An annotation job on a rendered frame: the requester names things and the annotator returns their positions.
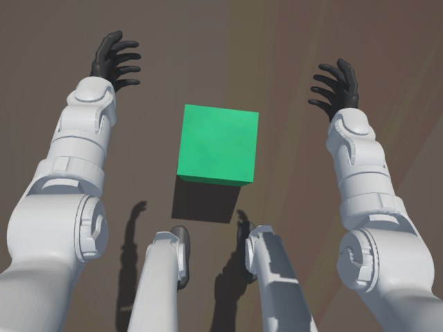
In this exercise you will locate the right robot upper arm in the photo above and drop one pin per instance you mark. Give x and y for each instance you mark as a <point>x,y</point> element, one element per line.
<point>392,272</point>

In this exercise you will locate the left robot thigh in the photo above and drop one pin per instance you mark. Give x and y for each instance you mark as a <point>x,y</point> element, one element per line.
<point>155,304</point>

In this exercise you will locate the robot left forearm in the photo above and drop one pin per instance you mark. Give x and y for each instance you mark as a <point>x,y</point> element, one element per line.
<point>79,147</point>

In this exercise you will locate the carton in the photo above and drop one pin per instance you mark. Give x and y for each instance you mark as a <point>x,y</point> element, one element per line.
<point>218,146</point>

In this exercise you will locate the robot right forearm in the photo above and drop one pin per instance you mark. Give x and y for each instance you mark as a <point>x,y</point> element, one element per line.
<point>368,198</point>

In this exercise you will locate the left robot hand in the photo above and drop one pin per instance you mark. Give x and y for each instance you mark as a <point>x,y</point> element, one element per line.
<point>106,61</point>

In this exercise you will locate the left robot upper arm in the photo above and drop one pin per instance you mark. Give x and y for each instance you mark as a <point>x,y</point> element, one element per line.
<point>52,237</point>

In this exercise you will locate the robot left shin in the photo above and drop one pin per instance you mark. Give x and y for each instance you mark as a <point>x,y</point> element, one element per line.
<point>163,235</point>

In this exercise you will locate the right robot hand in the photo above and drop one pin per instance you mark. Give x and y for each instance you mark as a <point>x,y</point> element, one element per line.
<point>345,88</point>

